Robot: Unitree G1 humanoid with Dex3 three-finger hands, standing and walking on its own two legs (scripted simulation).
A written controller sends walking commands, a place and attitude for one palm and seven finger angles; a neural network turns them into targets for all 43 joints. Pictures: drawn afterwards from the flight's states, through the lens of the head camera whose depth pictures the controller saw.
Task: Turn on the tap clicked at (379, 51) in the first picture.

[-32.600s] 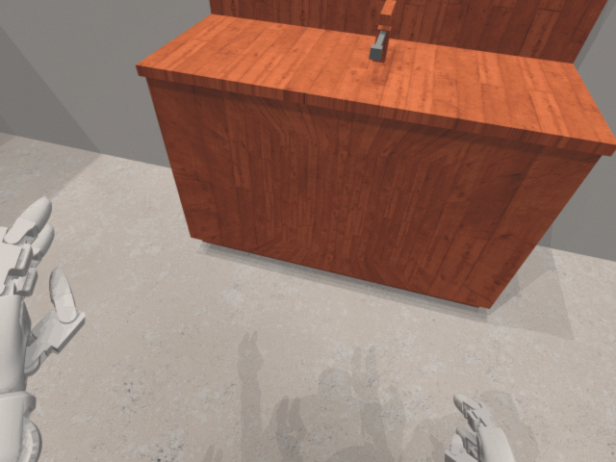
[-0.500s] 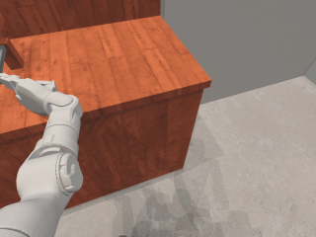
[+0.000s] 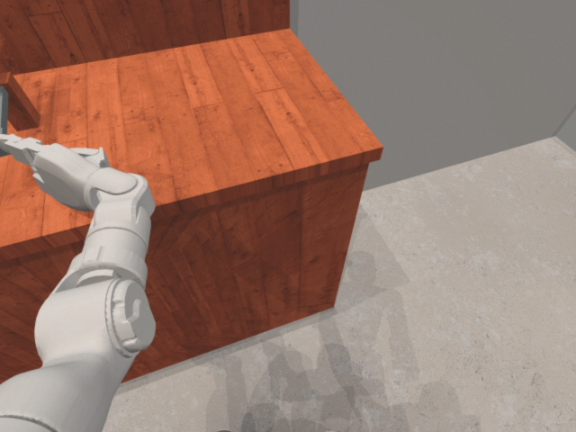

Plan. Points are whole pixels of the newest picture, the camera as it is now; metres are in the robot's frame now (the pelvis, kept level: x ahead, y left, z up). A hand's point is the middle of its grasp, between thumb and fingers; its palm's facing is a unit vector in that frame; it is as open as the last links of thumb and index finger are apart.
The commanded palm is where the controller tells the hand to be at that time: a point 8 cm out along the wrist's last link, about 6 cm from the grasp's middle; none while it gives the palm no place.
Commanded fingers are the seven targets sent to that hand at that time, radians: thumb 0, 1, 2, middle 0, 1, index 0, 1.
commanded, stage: push the lever round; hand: left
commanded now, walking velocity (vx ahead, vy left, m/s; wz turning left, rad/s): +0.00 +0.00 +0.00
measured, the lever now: out of the picture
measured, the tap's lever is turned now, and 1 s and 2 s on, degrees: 6 6 0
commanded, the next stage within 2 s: none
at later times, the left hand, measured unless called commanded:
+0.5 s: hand (101, 155) +0.48 +0.24 +0.13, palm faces +0.85 -0.50 -0.15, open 8.5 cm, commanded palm +0.48 +0.26 +0.14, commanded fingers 0.00 0.90 0.90 -0.15 -0.15 -0.15 -0.15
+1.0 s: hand (101, 155) +0.48 +0.24 +0.13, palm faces +0.86 -0.49 -0.16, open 8.5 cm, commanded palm +0.48 +0.26 +0.14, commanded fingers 0.00 0.90 0.90 -0.15 -0.15 -0.15 -0.15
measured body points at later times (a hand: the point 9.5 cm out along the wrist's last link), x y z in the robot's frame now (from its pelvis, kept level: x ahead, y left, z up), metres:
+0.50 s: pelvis -0.01 +0.00 +0.00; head +0.04 -0.01 +0.44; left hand +0.43 +0.26 +0.14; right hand +0.02 -0.27 -0.14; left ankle +0.05 +0.17 -0.70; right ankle +0.01 -0.05 -0.70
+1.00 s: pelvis -0.01 +0.00 +0.00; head +0.04 -0.01 +0.44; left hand +0.43 +0.26 +0.14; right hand +0.02 -0.26 -0.14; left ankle +0.05 +0.17 -0.70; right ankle +0.01 -0.05 -0.70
